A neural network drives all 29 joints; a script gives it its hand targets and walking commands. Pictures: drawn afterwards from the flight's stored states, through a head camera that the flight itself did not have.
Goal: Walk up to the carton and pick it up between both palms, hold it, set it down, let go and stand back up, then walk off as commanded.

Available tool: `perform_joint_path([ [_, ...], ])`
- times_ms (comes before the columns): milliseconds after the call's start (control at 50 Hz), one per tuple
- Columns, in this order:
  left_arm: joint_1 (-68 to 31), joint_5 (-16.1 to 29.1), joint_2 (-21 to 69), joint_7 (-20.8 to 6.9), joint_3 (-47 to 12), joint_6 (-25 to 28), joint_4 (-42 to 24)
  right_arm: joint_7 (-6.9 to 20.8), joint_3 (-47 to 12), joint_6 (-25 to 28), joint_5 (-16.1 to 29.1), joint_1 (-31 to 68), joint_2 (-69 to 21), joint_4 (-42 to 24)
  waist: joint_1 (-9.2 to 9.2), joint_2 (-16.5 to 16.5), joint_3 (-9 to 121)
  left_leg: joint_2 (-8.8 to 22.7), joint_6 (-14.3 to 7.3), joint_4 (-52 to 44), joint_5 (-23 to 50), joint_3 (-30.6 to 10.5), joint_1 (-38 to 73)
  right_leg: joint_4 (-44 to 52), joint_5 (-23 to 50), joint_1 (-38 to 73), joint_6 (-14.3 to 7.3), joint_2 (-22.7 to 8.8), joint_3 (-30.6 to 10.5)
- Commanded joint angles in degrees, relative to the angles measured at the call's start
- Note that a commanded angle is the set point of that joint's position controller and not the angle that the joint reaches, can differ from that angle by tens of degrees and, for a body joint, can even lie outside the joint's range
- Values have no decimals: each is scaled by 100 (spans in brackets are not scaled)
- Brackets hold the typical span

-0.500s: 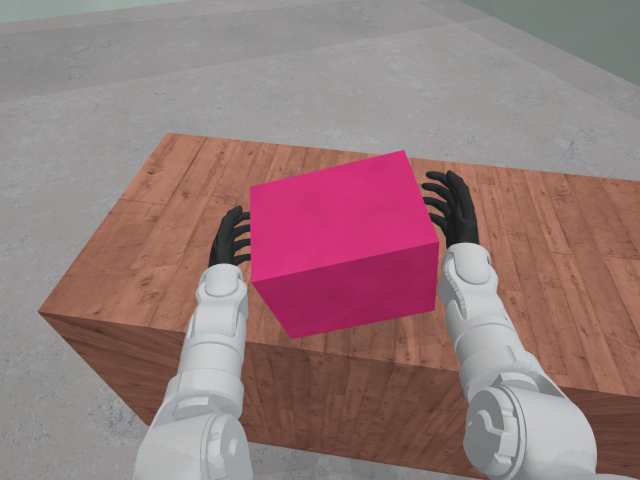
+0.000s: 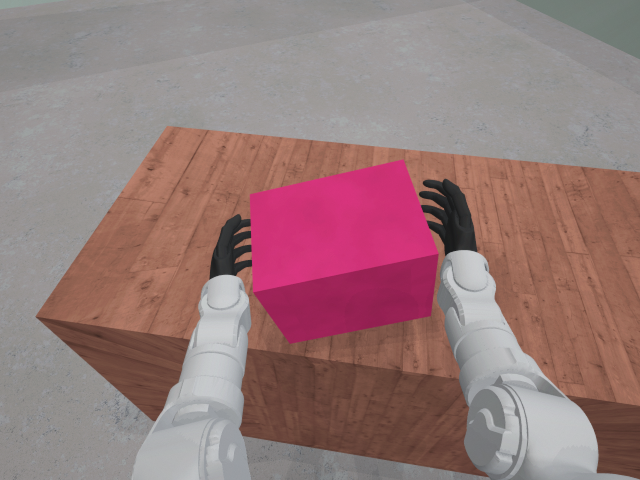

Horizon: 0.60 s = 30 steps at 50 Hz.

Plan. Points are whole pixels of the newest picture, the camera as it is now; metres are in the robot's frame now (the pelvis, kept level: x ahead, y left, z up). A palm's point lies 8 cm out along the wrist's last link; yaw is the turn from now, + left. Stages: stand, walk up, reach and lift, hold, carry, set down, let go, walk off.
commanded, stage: set down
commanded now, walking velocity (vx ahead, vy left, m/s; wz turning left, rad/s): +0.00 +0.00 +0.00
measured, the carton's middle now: (343, 257) +0.42 +0.02 +0.01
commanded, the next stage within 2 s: none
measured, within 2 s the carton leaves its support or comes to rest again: rests again in 0.76 s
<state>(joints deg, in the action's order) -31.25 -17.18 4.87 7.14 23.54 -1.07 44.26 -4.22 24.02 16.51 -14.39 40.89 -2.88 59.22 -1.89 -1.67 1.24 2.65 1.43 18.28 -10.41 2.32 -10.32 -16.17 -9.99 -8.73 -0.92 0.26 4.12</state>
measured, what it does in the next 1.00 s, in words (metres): stands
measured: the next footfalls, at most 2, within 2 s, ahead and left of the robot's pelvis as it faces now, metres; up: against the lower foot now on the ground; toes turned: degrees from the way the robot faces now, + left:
none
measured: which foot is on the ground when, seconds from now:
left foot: down 0.00-1.00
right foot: down 0.00-1.00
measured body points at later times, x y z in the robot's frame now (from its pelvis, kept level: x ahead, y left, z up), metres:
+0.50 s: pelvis -0.01 -0.01 +0.00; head +0.05 +0.00 +0.44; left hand +0.38 +0.17 +0.01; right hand +0.42 -0.14 +0.05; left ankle -0.01 +0.13 -0.75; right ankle -0.02 -0.11 -0.75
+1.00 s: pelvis +0.01 +0.00 -0.01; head +0.10 +0.00 +0.43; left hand +0.40 +0.16 -0.01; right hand +0.43 -0.15 +0.01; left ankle -0.01 +0.13 -0.75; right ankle -0.02 -0.11 -0.75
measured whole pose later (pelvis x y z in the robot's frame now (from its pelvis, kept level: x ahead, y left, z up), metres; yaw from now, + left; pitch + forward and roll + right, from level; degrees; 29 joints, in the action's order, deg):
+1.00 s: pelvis +0.01 +0.00 -0.01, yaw -1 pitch +15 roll +0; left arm -38.3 -18.7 4.7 8.4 29.8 14.8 56.5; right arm -2.9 32.9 21.2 -23.4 43.3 -2.0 62.9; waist -2.2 0.1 5.0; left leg 3.5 1.6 22.0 -11.1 3.8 -26.1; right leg -20.9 -11.1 -25.2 -1.3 0.4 3.8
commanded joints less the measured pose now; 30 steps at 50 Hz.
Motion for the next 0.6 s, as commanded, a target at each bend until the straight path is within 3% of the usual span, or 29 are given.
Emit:
perform_joint_path([
  [0,-4492,19,2698,-935,-1774,734,-796,924,-1390,47,-529,2827,-2862,-140,86,106,2981,-170,172,-14,2431,419,363,-377,3255,1678,284,-37,114],
  [40,-4580,-52,2718,-952,-1676,798,-985,949,-1238,68,-558,2719,-3001,52,130,185,3055,-150,190,87,2720,462,517,-442,3457,1586,267,-35,104],
  [100,-4694,-119,2813,-775,-1759,921,-1070,1047,-1278,250,-561,3101,-3036,-211,-158,603,3527,-109,319,241,3182,431,800,-425,2866,1110,169,61,174],
  [120,-4807,-154,2836,-713,-1688,937,-1105,1057,-1190,225,-664,3127,-2972,-185,-160,584,3554,-72,320,291,3295,413,821,-412,2799,1033,128,99,169],
  [140,-5058,-116,2801,-712,-1725,998,-1300,1067,-1168,189,-678,2920,-3052,-49,-44,575,3675,-72,311,316,3229,435,810,-410,2864,987,131,75,159],
  [180,-4817,-117,2709,-688,-1635,1066,-909,1053,-1186,207,-713,3146,-2948,-122,-141,407,3832,-102,251,260,3046,417,588,-415,2851,1162,125,71,150],
  [200,-4727,-131,2547,-699,-1446,1003,-621,1067,-1108,184,-714,3320,-2859,-318,-214,254,3476,-131,142,188,2663,489,197,-441,2875,1246,178,6,55],
  [280,-5007,-121,2491,-740,-1300,1109,-472,1084,-979,143,-899,3141,-2948,2,-86,38,3439,-110,55,72,2287,534,46,-506,3002,1336,255,-50,55],
  [300,-4792,-172,2492,-758,-1223,1120,-312,1093,-939,148,-883,3279,-2924,-139,-156,40,3535,-155,26,-17,2040,537,-230,-509,3006,1468,264,-72,13],
  [320,-4961,-190,2437,-793,-1115,1111,-249,1062,-769,91,-1041,3276,-2964,-126,-74,-140,3441,-153,-49,-97,1727,541,-500,-536,2988,1665,287,-115,-51],
  [340,-5003,-186,2403,-812,-1120,1167,-314,1056,-676,101,-1115,3383,-3043,-218,-56,-116,3618,-200,-31,-172,1451,632,-696,-573,2980,1790,337,-145,-38],
  [360,-5218,-206,2395,-769,-1096,1302,-412,1087,-831,116,-1057,3403,-3207,-286,-245,-33,3859,-211,-71,-161,1510,606,-684,-654,3089,1927,351,-170,-81],
  [380,-5063,-215,2358,-776,-1139,1306,-234,1087,-648,135,-1129,3325,-3119,-250,-52,82,3949,-202,-46,-128,1522,572,-675,-677,3156,1752,322,-170,-116],
  [400,-5174,-218,2229,-760,-1017,1416,-261,1114,-829,108,-1157,3251,-3215,-140,-242,-124,4208,-217,-97,-94,1581,703,-794,-753,3327,1885,390,-161,-128],
  [420,-5097,-302,2171,-781,-929,1364,-109,1098,-615,81,-1284,3240,-3114,1,-51,-87,3728,-187,-83,-154,1565,629,-829,-746,3427,1759,421,-192,-95],
  [440,-5192,-263,2358,-803,-998,1410,-88,1098,-514,134,-1393,3272,-3082,-12,-27,-15,4205,-156,-18,-129,1720,577,-817,-781,3402,1811,366,-161,13],
  [460,-4854,-360,2147,-793,-964,1379,-69,1082,-504,114,-1291,3020,-2980,110,-12,144,3762,-178,-27,-47,1931,598,-746,-728,3355,1736,333,-166,-59],
  [480,-5039,-329,2328,-787,-974,1386,-70,1091,-412,143,-1330,3180,-2981,91,23,93,3861,-147,-31,-44,1953,553,-597,-716,3217,1542,336,-114,15],
  [520,-5032,-405,2237,-783,-855,1445,-11,1108,-422,130,-1289,3148,-3086,85,-61,250,3851,-142,-25,6,1965,600,-685,-772,3236,1504,309,-141,-92],
  [540,-4765,-417,2225,-763,-810,1477,75,1110,-372,220,-1385,3254,-2983,-24,-121,126,4086,-153,-25,32,2049,610,-646,-757,3333,1557,311,-121,-55],
  [560,-4843,-410,2293,-773,-821,1464,205,1097,-334,209,-1420,3137,-3020,102,-23,117,3749,-154,-30,51,2163,553,-747,-783,3440,1486,344,-126,-42],
  [580,-4669,-374,2262,-789,-826,1491,358,1081,-446,245,-1405,3134,-2977,172,-62,-12,3930,-149,-11,70,2200,568,-702,-808,3596,1475,364,-106,-12],
])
